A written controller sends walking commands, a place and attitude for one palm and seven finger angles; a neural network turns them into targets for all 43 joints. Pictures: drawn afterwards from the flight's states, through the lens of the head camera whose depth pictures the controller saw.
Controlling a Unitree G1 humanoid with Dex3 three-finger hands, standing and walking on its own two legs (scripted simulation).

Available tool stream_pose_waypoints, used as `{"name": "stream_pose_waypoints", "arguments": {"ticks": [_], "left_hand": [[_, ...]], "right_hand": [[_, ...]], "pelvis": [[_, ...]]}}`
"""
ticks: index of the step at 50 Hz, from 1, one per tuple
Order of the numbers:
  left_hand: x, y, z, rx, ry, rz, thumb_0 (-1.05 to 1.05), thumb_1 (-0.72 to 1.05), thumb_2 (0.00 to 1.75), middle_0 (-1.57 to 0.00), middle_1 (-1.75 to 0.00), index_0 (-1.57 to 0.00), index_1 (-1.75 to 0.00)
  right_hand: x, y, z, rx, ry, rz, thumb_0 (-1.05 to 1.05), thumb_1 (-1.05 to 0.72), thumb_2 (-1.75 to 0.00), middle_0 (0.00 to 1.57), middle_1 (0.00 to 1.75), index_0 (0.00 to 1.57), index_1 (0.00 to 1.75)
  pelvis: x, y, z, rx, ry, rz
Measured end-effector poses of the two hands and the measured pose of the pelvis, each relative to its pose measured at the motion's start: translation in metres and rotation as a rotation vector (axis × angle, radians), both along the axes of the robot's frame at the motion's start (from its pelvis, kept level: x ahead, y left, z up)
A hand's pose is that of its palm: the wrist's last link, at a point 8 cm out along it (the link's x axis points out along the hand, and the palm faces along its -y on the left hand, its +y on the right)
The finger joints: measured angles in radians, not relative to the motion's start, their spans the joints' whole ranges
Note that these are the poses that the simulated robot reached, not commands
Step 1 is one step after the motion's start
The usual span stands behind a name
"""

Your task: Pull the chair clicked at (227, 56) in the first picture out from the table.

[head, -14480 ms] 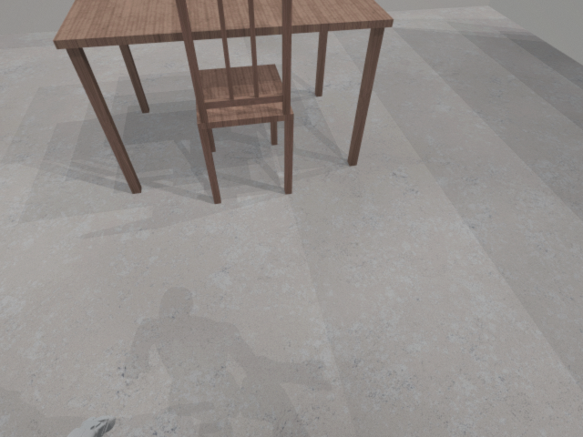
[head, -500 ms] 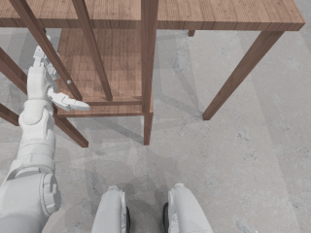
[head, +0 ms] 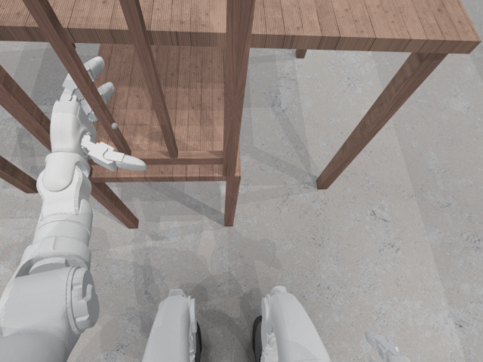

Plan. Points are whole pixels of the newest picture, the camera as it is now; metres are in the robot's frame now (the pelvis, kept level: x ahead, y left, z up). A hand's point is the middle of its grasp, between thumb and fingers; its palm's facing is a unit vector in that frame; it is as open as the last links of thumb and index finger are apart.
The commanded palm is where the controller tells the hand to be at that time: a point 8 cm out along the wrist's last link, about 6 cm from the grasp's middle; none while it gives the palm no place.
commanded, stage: hook a spindle and tug to test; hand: left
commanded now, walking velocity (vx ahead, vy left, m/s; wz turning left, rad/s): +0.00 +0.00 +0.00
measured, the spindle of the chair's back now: (92, 96) +0.50 +0.21 +0.08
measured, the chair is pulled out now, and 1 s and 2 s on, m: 0.00 0.01 0.07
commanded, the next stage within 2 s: step backward, pulling the chair out in 1.22 s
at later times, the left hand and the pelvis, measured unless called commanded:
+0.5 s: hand (115, 126) +0.47 +0.18 +0.04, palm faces +0.03 -1.00 -0.05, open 7.5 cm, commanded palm +0.44 +0.23 +0.04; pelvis +0.00 +0.00 +0.01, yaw +0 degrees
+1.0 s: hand (117, 133) +0.46 +0.18 +0.04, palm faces +0.02 -1.00 -0.04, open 5.1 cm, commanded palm +0.42 +0.23 +0.04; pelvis +0.02 +0.00 +0.02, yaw -1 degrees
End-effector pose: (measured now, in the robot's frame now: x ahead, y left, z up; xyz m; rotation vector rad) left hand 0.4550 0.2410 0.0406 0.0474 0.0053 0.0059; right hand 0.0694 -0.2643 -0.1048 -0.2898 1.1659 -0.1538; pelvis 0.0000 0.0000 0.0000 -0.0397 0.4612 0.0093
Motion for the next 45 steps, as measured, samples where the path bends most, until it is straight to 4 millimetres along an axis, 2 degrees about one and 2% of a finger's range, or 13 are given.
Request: {"name": "stream_pose_waypoints", "arguments": {"ticks": [8, 14, 19, 29, 33, 36, 45], "left_hand": [[-0.002, -0.002, 0.000, 0.001, 0.010, 0.001, -0.02, -0.42, 0.33, -0.30, -0.82, -0.30, -0.82], [-0.005, -0.004, 0.004, -0.007, 0.005, 0.013, -0.01, -0.20, 0.43, -0.40, -1.14, -0.39, -1.14], [-0.004, -0.003, 0.004, 0.000, 0.012, 0.020, -0.01, 0.05, 0.53, -0.46, -1.32, -0.42, -1.32], [-0.004, -0.003, 0.004, 0.002, 0.005, 0.021, 0.00, 0.59, 0.76, -0.49, -1.43, -0.42, -1.43], [-0.004, -0.003, 0.004, 0.000, 0.006, 0.016, 0.00, 0.74, 0.83, -0.50, -1.44, -0.43, -1.44], [-0.005, -0.003, 0.004, -0.003, 0.008, 0.018, 0.01, 0.80, 0.85, -0.48, -1.44, -0.42, -1.44], [-0.012, -0.006, 0.005, -0.005, 0.017, 0.019, 0.01, 0.81, 0.82, -0.44, -1.45, -0.39, -1.45]], "right_hand": [[-0.003, 0.002, 0.000, 0.010, 0.006, -0.010, 0.01, -0.90, -0.90, 0.21, 0.30, 0.20, 0.30], [-0.005, 0.002, 0.001, 0.017, 0.009, -0.016, 0.01, -0.90, -0.90, 0.21, 0.30, 0.20, 0.30], [-0.006, 0.002, 0.002, 0.017, 0.009, -0.019, 0.01, -0.90, -0.90, 0.21, 0.30, 0.20, 0.30], [-0.005, 0.000, 0.003, 0.014, 0.019, -0.021, 0.01, -0.90, -0.90, 0.21, 0.30, 0.20, 0.30], [-0.002, 0.000, 0.004, 0.013, 0.015, -0.025, 0.01, -0.90, -0.90, 0.21, 0.30, 0.20, 0.30], [0.001, 0.001, 0.006, 0.016, 0.008, -0.029, 0.01, -0.90, -0.90, 0.21, 0.30, 0.20, 0.30], [0.016, 0.005, 0.012, 0.032, -0.022, -0.038, 0.01, -0.90, -0.90, 0.21, 0.30, 0.20, 0.30]], "pelvis": [[0.001, -0.001, 0.002, 0.001, -0.003, -0.002], [0.001, -0.001, 0.004, 0.002, -0.009, -0.002], [0.002, -0.001, 0.005, 0.003, -0.010, -0.003], [0.005, 0.000, 0.006, 0.006, -0.008, -0.004], [0.006, 0.000, 0.007, 0.006, -0.009, -0.005], [0.008, 0.000, 0.008, 0.005, -0.010, -0.007], [0.016, 0.001, 0.015, 0.008, -0.015, -0.016]]}}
